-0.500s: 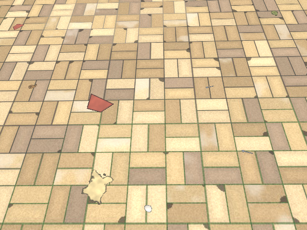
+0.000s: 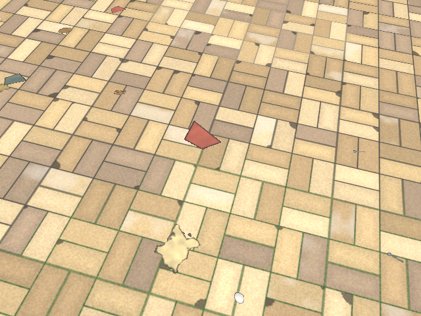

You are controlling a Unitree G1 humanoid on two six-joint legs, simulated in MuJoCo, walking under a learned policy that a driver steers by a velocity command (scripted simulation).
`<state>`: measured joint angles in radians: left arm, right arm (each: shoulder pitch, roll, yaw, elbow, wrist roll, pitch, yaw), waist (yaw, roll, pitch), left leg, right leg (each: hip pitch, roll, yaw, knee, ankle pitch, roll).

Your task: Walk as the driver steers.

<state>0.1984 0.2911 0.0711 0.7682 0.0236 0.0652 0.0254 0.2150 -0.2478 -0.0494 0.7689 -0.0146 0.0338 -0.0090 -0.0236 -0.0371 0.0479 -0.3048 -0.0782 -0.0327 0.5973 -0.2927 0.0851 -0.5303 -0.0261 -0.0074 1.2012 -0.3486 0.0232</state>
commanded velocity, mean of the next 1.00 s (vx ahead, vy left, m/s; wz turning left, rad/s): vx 0.23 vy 0.00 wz -0.34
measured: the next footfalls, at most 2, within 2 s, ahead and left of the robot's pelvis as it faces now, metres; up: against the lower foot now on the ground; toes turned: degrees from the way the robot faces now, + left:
right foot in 0.20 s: -0.02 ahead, -0.11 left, +0.00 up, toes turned -1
left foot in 0.54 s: +0.04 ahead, +0.10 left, +0.00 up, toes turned -13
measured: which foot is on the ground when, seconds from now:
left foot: down 0.00-0.22, up 0.24-0.52, down 0.54-1.00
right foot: up 0.00-0.18, down 0.20-0.52, up 0.54-1.00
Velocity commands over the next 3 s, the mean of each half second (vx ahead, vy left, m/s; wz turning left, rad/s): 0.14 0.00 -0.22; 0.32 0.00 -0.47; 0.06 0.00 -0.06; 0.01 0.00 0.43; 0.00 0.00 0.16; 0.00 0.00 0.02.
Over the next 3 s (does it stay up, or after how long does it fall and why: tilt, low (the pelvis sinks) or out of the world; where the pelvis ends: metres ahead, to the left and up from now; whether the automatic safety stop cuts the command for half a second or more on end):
stays up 0.31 -0.18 -0.15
